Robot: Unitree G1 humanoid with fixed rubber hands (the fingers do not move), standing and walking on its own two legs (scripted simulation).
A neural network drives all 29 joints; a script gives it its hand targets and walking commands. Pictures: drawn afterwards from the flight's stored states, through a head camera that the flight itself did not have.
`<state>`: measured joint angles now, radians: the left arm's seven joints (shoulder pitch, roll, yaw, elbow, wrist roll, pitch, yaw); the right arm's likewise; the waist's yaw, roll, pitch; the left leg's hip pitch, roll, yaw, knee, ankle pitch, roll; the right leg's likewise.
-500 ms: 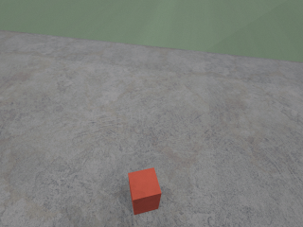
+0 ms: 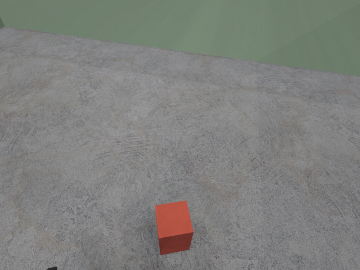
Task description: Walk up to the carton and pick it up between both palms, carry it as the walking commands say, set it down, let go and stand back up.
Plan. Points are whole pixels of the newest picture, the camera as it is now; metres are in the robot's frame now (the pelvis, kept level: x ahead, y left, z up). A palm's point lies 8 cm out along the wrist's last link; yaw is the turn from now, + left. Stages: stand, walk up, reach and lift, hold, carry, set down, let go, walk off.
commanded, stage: walk up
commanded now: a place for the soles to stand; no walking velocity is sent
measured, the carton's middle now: (172, 228) +0.46 +0.01 -0.65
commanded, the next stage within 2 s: none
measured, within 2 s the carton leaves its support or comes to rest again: neither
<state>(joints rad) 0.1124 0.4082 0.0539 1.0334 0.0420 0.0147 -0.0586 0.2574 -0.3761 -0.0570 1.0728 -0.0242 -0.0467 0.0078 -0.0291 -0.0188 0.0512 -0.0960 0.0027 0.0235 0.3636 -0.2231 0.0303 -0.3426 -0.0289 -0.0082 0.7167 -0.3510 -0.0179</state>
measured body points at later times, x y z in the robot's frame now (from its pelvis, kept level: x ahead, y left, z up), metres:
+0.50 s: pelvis +0.07 -0.08 -0.02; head +0.09 -0.08 +0.43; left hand +0.09 +0.26 -0.13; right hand +0.19 -0.41 -0.13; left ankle +0.10 +0.06 -0.71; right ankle +0.14 -0.20 -0.75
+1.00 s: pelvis +0.08 -0.03 -0.01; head +0.10 -0.03 +0.44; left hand +0.07 +0.29 -0.13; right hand +0.27 -0.28 -0.14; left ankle +0.09 +0.07 -0.75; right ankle +0.13 -0.15 -0.75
